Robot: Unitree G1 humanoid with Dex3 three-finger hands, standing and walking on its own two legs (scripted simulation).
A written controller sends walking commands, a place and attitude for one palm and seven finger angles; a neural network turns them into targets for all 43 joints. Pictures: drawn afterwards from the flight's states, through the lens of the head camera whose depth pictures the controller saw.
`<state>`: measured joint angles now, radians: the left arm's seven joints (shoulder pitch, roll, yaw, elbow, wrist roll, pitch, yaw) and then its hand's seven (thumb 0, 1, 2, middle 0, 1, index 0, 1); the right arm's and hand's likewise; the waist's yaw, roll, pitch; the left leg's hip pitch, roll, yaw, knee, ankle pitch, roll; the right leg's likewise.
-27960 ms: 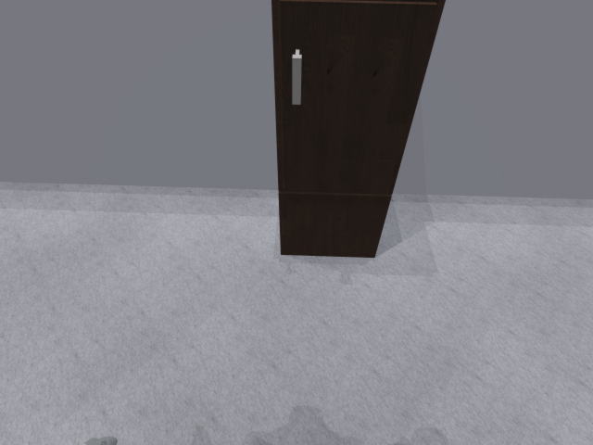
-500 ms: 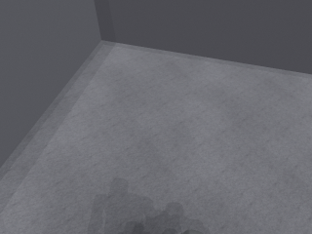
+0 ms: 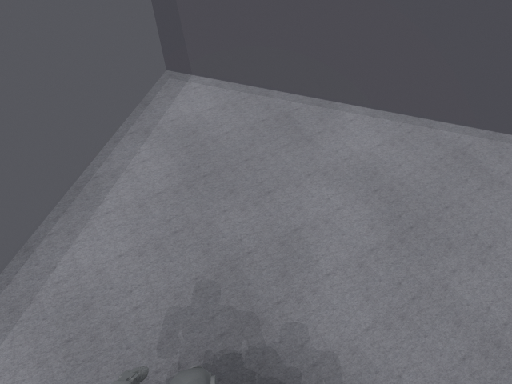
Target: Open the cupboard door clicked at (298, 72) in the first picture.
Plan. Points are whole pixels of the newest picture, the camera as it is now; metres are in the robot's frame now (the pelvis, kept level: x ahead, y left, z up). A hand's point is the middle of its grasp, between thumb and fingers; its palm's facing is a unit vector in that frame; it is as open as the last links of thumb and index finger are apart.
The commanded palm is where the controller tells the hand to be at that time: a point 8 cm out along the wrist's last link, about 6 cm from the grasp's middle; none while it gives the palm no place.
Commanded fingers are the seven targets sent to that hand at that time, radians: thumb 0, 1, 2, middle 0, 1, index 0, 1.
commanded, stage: turn to face it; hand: left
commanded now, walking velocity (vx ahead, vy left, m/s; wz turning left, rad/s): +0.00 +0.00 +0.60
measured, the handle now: out of the picture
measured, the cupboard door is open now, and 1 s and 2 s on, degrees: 52 52 52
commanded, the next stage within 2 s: none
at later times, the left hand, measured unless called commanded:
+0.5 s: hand out of the picture +0.15 +0.21 -0.16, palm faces +0.27 -0.92 -0.28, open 7.4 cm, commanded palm none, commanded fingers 0.00 0.90 0.90 -0.20 -0.30 -0.20 -0.30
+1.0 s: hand out of the picture +0.01 +0.15 -0.19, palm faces +0.60 -0.76 -0.26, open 7.4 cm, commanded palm none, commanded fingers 0.00 0.90 0.90 -0.20 -0.30 -0.20 -0.30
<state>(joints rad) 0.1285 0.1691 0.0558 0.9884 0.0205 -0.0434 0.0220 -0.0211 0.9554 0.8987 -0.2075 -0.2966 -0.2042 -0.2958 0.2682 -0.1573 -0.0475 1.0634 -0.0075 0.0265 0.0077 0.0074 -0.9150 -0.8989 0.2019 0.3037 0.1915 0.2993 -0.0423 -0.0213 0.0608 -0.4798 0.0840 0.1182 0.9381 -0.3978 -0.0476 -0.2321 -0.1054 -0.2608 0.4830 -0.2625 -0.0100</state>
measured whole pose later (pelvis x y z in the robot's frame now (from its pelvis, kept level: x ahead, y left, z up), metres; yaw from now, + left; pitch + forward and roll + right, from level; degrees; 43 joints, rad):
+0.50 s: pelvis +0.09 -0.03 -0.01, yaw +16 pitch +3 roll -1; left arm 0.11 0.24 0.06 0.88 0.01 0.04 0.00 0.01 0.91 0.90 -0.20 -0.30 -0.20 -0.29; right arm 0.17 -0.23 -0.07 0.91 -0.02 0.04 0.01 0.00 -0.91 -0.90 0.21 0.30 0.20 0.30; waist -0.02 0.03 0.08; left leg -0.36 0.01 -0.06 0.57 -0.25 -0.01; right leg -0.36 -0.03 -0.02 0.68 -0.36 0.09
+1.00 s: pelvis +0.11 -0.04 -0.02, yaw +37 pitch +2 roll +1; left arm 0.24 0.25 0.06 0.95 0.02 0.06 0.01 0.01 0.91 0.90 -0.21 -0.30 -0.20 -0.30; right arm 0.07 -0.23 -0.06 0.88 -0.01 0.03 0.02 0.01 -0.91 -0.90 0.20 0.30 0.19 0.30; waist 0.02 -0.05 0.11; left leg -0.33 0.00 0.08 0.65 -0.34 0.03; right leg -0.39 -0.14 -0.14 1.02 -0.56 0.07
